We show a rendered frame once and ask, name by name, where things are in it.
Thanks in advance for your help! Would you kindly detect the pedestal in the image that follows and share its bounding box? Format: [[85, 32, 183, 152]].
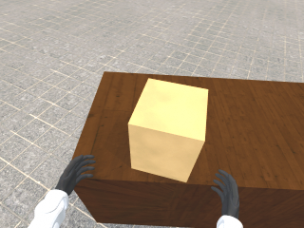
[[71, 71, 304, 228]]

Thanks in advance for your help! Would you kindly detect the robot left hand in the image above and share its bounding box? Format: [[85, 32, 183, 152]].
[[55, 154, 95, 196]]

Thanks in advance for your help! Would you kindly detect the robot right hand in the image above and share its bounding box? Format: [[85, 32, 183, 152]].
[[211, 169, 239, 219]]

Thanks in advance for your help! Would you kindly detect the robot right forearm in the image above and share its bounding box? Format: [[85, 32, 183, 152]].
[[217, 215, 243, 228]]

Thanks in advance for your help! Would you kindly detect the robot left forearm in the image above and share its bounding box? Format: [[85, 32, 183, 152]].
[[28, 189, 69, 228]]

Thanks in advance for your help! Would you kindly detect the carton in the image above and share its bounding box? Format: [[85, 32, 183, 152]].
[[128, 78, 209, 182]]

